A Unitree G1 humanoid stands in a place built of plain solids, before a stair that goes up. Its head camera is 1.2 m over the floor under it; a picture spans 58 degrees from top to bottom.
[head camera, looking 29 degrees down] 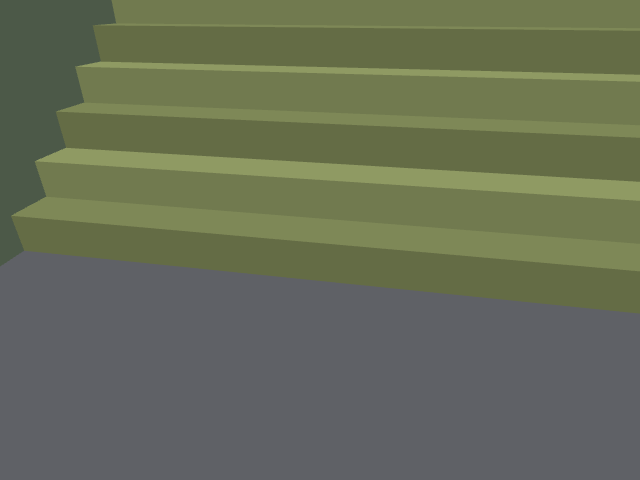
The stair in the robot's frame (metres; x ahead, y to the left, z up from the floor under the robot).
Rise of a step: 0.21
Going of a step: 0.26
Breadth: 4.06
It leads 10 degrees to the right of straight ahead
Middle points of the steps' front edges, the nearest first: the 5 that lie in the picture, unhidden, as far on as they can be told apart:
1.69 -0.37 0.21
1.94 -0.42 0.42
2.19 -0.46 0.64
2.44 -0.51 0.85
2.69 -0.55 1.06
